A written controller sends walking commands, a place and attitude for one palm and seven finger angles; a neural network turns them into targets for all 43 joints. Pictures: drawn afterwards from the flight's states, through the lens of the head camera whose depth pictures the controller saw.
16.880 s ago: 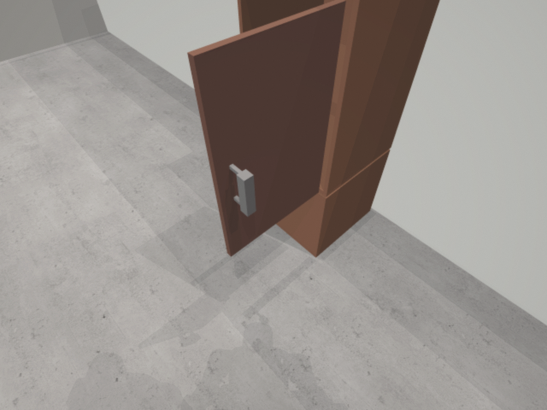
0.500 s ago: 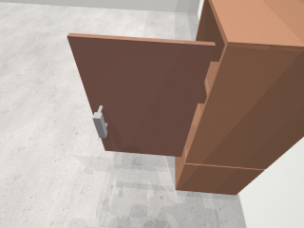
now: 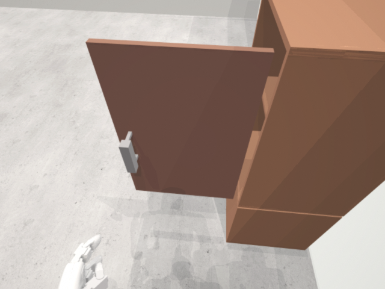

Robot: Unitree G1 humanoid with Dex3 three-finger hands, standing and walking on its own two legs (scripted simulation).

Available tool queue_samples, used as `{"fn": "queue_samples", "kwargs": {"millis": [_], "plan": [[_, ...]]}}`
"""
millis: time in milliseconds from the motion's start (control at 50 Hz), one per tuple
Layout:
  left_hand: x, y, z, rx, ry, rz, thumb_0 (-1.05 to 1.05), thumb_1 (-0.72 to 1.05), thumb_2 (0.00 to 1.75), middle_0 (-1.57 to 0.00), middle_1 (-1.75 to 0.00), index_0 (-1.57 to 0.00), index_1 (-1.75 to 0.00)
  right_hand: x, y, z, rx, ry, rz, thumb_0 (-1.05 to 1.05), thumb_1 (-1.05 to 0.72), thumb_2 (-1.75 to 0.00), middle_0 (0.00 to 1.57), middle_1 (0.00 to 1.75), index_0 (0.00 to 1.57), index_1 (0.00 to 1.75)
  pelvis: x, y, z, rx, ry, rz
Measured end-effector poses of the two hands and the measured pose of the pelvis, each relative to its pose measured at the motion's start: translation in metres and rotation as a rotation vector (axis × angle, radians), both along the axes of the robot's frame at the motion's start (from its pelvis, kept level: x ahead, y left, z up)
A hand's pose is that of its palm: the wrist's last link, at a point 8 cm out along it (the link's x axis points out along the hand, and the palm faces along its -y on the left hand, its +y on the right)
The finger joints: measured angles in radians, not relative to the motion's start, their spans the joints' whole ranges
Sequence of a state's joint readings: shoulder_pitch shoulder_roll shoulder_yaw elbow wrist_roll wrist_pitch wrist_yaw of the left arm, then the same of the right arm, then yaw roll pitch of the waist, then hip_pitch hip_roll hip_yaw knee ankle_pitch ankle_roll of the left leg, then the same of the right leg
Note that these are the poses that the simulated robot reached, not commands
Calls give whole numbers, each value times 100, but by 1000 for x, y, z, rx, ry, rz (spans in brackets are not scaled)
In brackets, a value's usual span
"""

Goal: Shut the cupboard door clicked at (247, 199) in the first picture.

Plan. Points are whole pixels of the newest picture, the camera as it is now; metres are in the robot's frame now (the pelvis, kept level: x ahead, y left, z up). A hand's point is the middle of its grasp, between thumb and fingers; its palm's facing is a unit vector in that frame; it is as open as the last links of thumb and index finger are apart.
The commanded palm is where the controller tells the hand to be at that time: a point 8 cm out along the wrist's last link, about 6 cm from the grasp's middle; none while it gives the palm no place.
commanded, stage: raise the hand and make a fist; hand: left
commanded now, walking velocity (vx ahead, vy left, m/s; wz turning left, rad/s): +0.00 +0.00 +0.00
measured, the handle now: (131, 151) +0.50 +0.20 -0.06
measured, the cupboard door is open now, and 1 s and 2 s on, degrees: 90 90 90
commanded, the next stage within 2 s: bring the fist close to the handle in 1.78 s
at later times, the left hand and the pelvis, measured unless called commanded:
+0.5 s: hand out of the picture +0.14 +0.16 -0.06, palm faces -0.11 -0.99 -0.04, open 5.1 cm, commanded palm +0.12 +0.22 -0.06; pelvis -0.08 -0.02 -0.12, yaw +0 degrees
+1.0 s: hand (100, 280) +0.16 +0.20 -0.07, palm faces -0.07 -1.00 -0.01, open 3.2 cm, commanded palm +0.14 +0.25 -0.06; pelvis -0.06 +0.02 -0.11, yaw -1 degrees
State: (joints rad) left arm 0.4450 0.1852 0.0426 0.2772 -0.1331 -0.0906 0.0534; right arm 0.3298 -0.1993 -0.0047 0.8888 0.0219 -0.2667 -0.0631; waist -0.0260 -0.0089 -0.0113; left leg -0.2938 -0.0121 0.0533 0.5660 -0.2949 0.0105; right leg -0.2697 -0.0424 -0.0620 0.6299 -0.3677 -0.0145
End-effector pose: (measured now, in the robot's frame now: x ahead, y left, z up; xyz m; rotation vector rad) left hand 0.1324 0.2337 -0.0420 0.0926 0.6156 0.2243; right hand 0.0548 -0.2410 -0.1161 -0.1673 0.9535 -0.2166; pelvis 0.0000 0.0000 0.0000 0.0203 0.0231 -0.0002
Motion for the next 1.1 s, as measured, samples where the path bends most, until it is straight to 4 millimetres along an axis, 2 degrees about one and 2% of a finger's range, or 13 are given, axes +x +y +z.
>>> {"fn": "queue_samples", "kwargs": {"millis": [60, 120, 200, 260, 300, 380, 440, 520, 620, 700, 780, 880, 1100], "plan": [[38, -7, 32, -30, -332, -58, 1, 91, 90, -24, -34, -24, -34, 27, -11, 1, -8, -150, 46, 1, -91, -90, 20, 30, 20, 30, -14, -3, -15, -1, 68, 5], [44, -19, 34, -73, -571, -183, 0, 91, 90, -28, -38, -28, -39, 54, -23, 1, -34, -276, 91, 1, -91, -90, 20, 30, 20, 30, -30, -10, -38, 7, 145, -11], [16, -26, -1, -98, -642, -332, 0, 91, 90, -34, -45, -34, -45, 85, -35, -4, -75, -413, 145, 1, -91, -90, 20, 30, 20, 30, -50, -17, -76, 9, 205, -17], [-12, -18, -31, -122, -567, -298, 0, 90, 90, -40, -51, -40, -51, 101, -35, -11, -94, -480, 169, 1, -91, -90, 20, 30, 20, 30, -61, -20, -98, -3, 221, -10], [-27, -11, -38, -108, -546, -252, 1, 90, 90, -43, -55, -43, -55, 106, -30, -17, -95, -503, 184, 1, -91, -90, 20, 30, 20, 30, -66, -21, -108, -16, 225, -3], [-37, -6, -26, -57, -604, -233, 1, 90, 90, -50, -63, -50, -63, 101, -13, -34, -75, -486, 209, 1, -91, -90, 20, 30, 20, 30, -72, -21, -117, -42, 228, 9], [-26, -11, -17, -58, -639, -286, 1, 90, 90, -56, -69, -56, -69, 87, 1, -50, -44, -434, 211, 1, -91, -90, 20, 30, 20, 30, -75, -20, -119, -59, 234, 14], [-4, -17, -18, -102, -584, -347, 1, 90, 90, -63, -77, -63, -77, 60, 13, -65, 0, -346, 165, 2, -90, -90, 20, 30, 20, 30, -76, -15, -115, -64, 246, 9], [10, -9, -18, -111, -519, -319, 1, 90, 90, -72, -86, -72, -87, 30, 14, -72, 15, -256, 85, 2, -90, -90, 20, 30, 20, 30, -70, -7, -108, -58, 259, -7], [9, 3, -16, -90, -534, -282, 1, 90, 90, -79, -94, -79, -95, 19, 10, -71, -12, -211, 63, 2, -90, -90, 20, 30, 20, 30, -65, 1, -105, -56, 269, -12], [7, 10, -19, -88, -546, -287, 1, 90, 90, -87, -102, -86, -103, 23, 4, -68, -54, -204, 76, 2, -90, -90, 20, 30, 20, 30, -62, 8, -107, -62, 278, -10], [7, 13, -23, -104, -554, -304, 1, 90, 90, -96, -112, -96, -113, 43, 5, -59, -92, -244, 107, 2, -90, -90, 20, 30, 20, 30, -60, 15, -110, -71, 284, -7], [11, 23, -20, -102, -560, -291, 1, 90, 90, -116, -134, -116, -135, 86, 37, -41, -62, -334, 190, 2, -90, -90, 20, 30, 20, 30, -56, 21, -108, -90, 287, 0]]}}
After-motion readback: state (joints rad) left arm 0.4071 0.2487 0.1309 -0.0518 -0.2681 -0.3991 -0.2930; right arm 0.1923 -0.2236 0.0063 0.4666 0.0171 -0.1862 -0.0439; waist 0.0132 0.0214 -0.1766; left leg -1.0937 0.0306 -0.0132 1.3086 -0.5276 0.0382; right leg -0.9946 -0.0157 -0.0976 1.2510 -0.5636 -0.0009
